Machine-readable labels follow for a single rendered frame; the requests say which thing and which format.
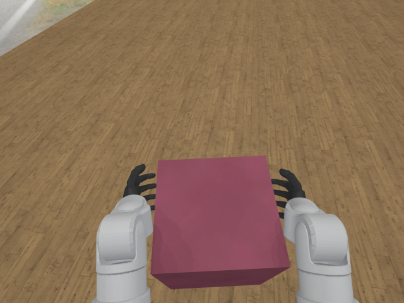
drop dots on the robot left hand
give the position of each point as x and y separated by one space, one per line
134 181

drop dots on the robot right hand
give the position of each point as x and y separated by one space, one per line
292 185

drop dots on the carton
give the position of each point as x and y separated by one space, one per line
216 223

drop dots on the robot right forearm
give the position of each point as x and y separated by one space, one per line
322 253

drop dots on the robot left forearm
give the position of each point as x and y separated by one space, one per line
121 256

